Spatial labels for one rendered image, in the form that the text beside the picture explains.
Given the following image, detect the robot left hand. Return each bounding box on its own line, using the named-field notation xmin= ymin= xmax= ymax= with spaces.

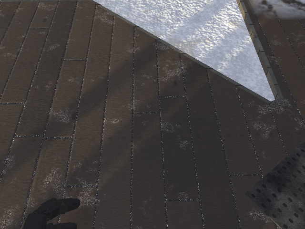
xmin=21 ymin=198 xmax=80 ymax=229

